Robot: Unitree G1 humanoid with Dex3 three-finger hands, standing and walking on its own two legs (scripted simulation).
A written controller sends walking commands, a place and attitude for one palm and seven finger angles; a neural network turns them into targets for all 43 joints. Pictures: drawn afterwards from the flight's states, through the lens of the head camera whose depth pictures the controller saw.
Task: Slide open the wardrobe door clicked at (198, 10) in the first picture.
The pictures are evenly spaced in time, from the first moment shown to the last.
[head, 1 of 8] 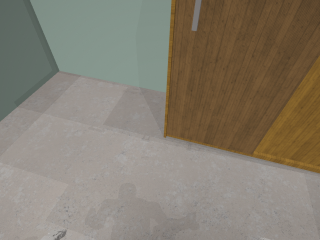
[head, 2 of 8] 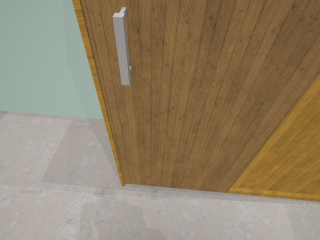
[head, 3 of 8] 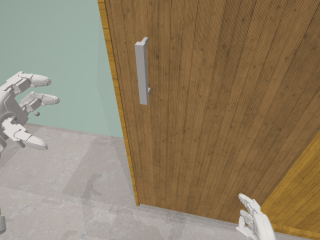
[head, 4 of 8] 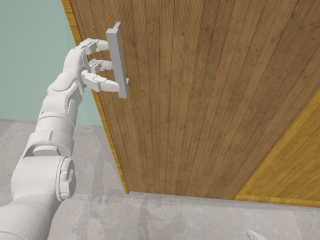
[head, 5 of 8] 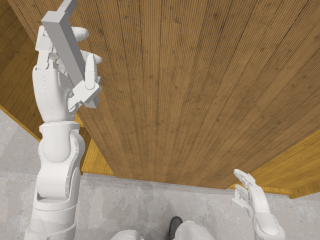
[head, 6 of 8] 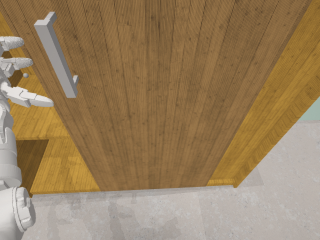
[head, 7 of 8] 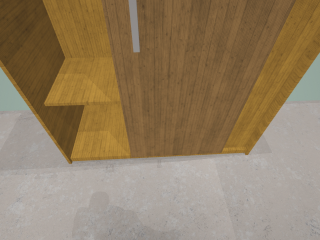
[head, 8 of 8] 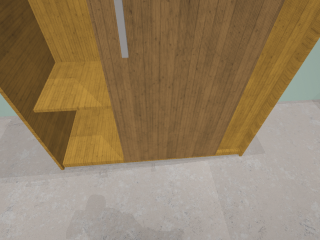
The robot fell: no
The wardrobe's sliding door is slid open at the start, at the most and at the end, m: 0.00 0.42 0.42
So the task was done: yes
